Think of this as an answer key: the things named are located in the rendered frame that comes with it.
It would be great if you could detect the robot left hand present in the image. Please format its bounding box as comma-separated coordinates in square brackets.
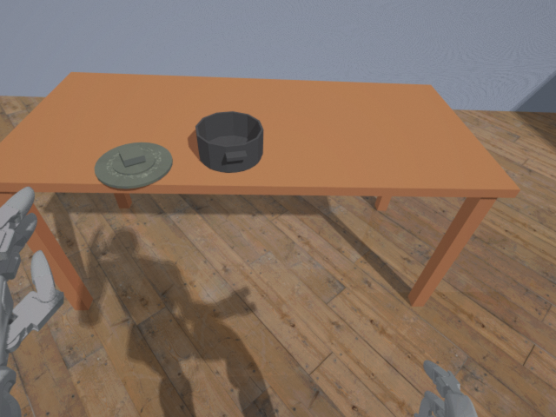
[0, 187, 64, 367]

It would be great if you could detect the robot left forearm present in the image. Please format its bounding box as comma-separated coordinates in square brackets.
[0, 366, 22, 417]

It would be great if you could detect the knob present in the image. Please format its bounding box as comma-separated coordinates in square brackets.
[118, 145, 146, 167]

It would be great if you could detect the lid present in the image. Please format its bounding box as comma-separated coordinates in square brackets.
[95, 142, 173, 189]

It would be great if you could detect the pot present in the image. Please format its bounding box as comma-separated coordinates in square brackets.
[195, 111, 263, 173]

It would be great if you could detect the table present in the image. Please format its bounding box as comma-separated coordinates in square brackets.
[0, 72, 520, 310]

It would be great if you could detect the robot right hand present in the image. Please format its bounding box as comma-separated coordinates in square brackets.
[414, 360, 478, 417]

